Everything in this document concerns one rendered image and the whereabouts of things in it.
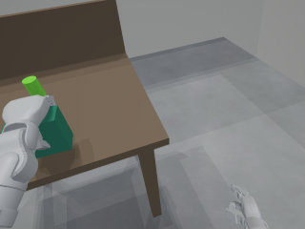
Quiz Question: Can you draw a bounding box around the sponge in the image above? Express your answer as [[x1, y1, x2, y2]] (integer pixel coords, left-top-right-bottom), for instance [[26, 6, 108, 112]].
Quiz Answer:
[[0, 105, 73, 158]]

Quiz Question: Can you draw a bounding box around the robot left forearm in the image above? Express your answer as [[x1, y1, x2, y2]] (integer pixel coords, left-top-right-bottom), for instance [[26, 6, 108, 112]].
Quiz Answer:
[[0, 119, 39, 228]]

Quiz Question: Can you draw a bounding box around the table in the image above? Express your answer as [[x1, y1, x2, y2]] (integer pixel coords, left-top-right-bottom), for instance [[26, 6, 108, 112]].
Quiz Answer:
[[0, 0, 170, 218]]

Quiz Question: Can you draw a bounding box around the robot right forearm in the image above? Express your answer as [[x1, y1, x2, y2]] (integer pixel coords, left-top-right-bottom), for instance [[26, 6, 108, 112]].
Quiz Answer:
[[244, 217, 270, 229]]

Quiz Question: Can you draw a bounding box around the robot right hand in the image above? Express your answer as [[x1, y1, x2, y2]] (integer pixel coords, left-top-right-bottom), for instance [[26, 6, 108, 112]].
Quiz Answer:
[[226, 184, 262, 226]]

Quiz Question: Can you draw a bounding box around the robot left hand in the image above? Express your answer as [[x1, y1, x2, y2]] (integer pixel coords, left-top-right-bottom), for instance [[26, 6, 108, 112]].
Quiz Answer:
[[2, 94, 56, 151]]

